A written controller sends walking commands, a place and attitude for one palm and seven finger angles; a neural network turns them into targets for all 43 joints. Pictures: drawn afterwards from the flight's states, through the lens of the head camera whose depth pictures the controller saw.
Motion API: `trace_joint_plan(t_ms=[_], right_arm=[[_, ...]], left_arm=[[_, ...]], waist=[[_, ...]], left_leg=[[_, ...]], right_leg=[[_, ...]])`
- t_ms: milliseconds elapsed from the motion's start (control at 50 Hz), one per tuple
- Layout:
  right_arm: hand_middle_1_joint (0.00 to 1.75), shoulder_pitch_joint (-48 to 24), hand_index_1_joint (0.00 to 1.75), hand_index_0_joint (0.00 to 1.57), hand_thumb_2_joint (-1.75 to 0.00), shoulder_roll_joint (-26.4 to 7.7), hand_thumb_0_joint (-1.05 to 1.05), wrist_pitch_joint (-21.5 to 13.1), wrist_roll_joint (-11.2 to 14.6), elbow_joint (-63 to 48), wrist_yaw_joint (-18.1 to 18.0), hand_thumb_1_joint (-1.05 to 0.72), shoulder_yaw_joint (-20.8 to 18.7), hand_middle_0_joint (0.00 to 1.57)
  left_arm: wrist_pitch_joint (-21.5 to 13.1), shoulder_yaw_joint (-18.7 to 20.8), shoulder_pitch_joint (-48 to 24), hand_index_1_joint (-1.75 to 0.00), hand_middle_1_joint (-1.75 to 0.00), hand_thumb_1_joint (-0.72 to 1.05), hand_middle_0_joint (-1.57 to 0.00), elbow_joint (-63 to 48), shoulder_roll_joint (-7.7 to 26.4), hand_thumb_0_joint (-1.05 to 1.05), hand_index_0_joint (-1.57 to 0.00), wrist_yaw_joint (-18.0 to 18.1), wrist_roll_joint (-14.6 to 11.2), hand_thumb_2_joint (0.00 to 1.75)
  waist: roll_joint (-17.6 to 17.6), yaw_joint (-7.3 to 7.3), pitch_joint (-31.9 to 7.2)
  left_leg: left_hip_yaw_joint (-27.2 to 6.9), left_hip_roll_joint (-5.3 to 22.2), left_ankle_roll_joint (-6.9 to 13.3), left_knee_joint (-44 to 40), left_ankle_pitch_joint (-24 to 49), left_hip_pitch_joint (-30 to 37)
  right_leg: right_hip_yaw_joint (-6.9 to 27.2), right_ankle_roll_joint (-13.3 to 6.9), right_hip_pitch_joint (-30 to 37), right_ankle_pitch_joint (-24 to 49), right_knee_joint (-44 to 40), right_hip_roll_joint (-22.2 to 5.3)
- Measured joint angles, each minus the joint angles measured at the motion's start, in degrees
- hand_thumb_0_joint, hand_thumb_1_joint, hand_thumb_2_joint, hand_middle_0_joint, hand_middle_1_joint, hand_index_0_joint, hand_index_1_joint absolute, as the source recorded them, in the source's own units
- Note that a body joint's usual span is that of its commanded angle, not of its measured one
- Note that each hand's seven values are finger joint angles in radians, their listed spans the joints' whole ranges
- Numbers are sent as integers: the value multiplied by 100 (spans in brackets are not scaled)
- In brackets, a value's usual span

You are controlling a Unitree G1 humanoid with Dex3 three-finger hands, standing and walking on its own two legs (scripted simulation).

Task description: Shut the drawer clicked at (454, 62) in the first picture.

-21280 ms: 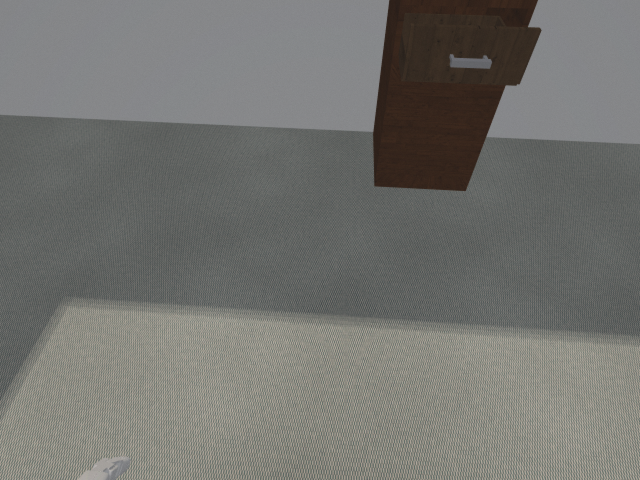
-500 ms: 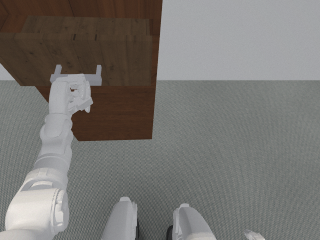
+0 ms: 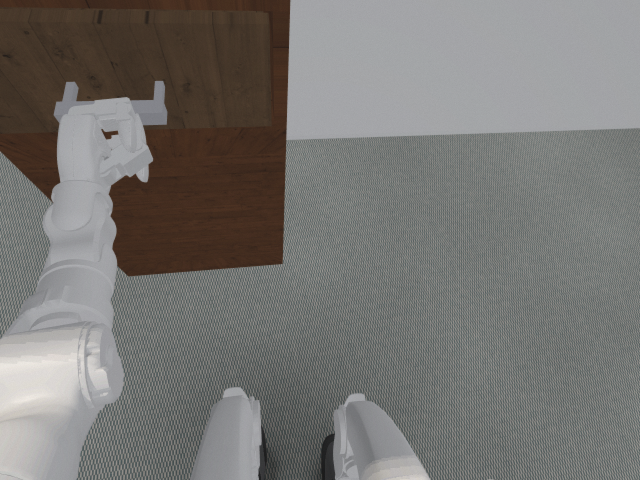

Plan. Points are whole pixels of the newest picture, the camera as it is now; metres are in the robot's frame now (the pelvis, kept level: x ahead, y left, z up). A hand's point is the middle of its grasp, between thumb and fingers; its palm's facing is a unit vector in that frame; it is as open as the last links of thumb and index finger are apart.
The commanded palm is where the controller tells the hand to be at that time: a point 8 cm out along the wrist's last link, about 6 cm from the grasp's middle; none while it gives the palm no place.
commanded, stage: push the drawer shut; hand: left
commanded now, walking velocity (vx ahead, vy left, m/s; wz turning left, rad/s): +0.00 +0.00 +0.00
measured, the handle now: (114, 101) +0.57 +0.23 +0.05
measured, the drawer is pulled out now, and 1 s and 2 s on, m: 0.02 0.00 0.00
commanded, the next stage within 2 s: pull the fist back off the drawer in 0.54 s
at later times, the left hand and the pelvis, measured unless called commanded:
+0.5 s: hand (130, 134) +0.52 +0.21 +0.05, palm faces +0.06 -1.00 -0.05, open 2.8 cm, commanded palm +0.56 +0.22 +0.06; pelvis -0.01 +0.00 -0.01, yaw +0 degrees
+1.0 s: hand (125, 132) +0.53 +0.21 +0.05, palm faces +0.06 -1.00 -0.05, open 3.0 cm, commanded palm +0.53 +0.22 +0.06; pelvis -0.02 +0.01 -0.01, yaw +0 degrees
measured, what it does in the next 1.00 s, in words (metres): stands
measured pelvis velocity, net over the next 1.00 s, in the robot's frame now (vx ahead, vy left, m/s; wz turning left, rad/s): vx -0.02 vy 0.01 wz -0.01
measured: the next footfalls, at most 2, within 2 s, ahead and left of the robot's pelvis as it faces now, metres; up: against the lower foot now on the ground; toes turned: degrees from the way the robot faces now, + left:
none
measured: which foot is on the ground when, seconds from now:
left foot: down 0.00-1.00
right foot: down 0.00-1.00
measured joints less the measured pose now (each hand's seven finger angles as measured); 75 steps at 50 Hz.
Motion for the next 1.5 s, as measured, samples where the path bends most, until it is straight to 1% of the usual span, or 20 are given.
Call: trace_joint_plan(t_ms=[160, 220, 340, 540, 660, 760, 940, 1060, 1180, 1260, 1320, 1380, 1460, 1500], right_arm=[[30, -2, 30, 20, -90, -16, 1, 19, -4, -22, -7, -90, 48, 20], [30, 36, 30, 20, -90, -18, 1, 24, -11, -21, -8, -90, 47, 20], [30, 59, 30, 20, -90, -15, 1, 4, -8, 42, -31, -90, 98, 20], [30, 40, 30, 20, -90, -30, 1, -186, -20, 141, -97, -90, 176, 20], [30, 41, 30, 20, -90, -56, 1, -344, 3, 164, -151, -90, 243, 20], [30, 94, 30, 20, -90, -73, 1, -417, -18, 147, -152, -90, 249, 20], [30, 185, 30, 20, -90, -39, 1, -344, -101, 128, -48, -90, 210, 20], [30, 198, 30, 20, -90, -4, 1, -244, -121, 86, 27, -90, 165, 20], [30, 192, 30, 20, -90, 28, 1, -106, -89, 18, 100, -90, 107, 20], [30, 175, 30, 20, -90, 49, 1, 5, -47, -69, 136, -90, 72, 20], [30, 164, 30, 20, -90, 66, 1, 79, -17, -132, 157, -90, 41, 20], [30, 139, 30, 20, -90, 79, 1, 141, -2, -161, 156, -90, 20, 20], [30, 100, 30, 20, -90, 97, 1, 217, 9, -176, 162, -90, -38, 20], [30, 66, 30, 20, -90, 105, 1, 276, 25, -191, 167, -90, -66, 20]], left_arm=[[112, 139, -331, -160, -160, 71, -140, 235, 301, -7, -140, -107, 60, 94], [108, 180, -379, -160, -160, 66, -140, 260, 372, -8, -140, -205, 58, 94], [207, 125, -589, -160, -160, 58, -140, 348, 512, -12, -140, -239, 55, 94], [402, -62, -861, -160, -160, 53, -140, 396, 685, -11, -140, -163, 44, 93], [475, -112, -981, -160, -160, 50, -140, 536, 829, -10, -140, -187, 31, 92], [497, -115, -1051, -160, -160, 49, -140, 583, 864, -9, -140, -187, 51, 90], [462, -117, -1113, -160, -160, 49, -140, 530, 724, -10, -140, -64, 155, 89], [461, -79, -983, -160, -160, 51, -140, 388, 621, -11, -140, -32, 174, 88], [418, 31, -550, -160, -160, 61, -140, 34, 359, -9, -140, 20, 70, 88], [347, 149, -152, -160, -160, 70, -140, -222, 163, -6, -140, 67, 9, 87], [286, 168, 112, -160, -160, 76, -140, -365, 42, -3, -140, 121, -26, 88], [190, 200, 300, -160, -160, 79, -140, -460, -50, -2, -140, 102, -15, 88], [88, 146, 500, -160, -160, 82, -140, -594, -174, 0, -140, 119, -71, 88], [117, 157, 647, -160, -160, 83, -140, -786, -240, 0, -140, 106, -97, 88]], waist=[[12, -112, 5], [14, -114, 3], [-10, -140, 13], [-20, -233, 39], [-21, -305, 38], [-14, -329, 32], [-31, -290, 41], [-18, -261, 51], [3, -201, 33], [17, -167, 10], [28, -133, 1], [25, -97, -17], [20, -27, -40], [8, 9, -40]], left_leg=[[-57, 44, -17, 112, -49, -170], [-80, 47, -22, 150, -55, -239], [-150, 31, -27, 230, -31, -401], [-215, 2, -11, 243, 87, -583], [-195, 12, 20, 227, 137, -624], [-175, 1, 49, 236, 156, -664], [-160, -44, 83, 231, 176, -698], [-152, -41, 91, 214, 154, -640], [-72, -6, 97, 98, 106, -410], [15, 35, 101, -7, 39, -164], [72, 52, 100, -85, -18, 24], [111, 58, 92, -134, -79, 165], [142, 48, 74, -188, -150, 311], [161, 50, 64, -225, -179, 394]], right_leg=[[-48, -20, -141, -23, 54, 51], [-69, -25, -197, -27, 78, 56], [-139, -34, -322, -18, 136, 49], [-206, -18, -464, 91, 122, 29], [-185, 12, -507, 160, 94, 36], [-167, 39, -547, 183, 101, 23], [-155, 72, -574, 187, 106, -20], [-143, 81, -513, 180, 72, -13], [-53, 94, -322, 169, -44, 19], [44, 104, -122, 142, -145, 55], [106, 110, 37, 105, -214, 70], [150, 109, 156, 53, -250, 77], [184, 99, 284, -22, -283, 70], [206, 93, 353, -51, -309, 72]])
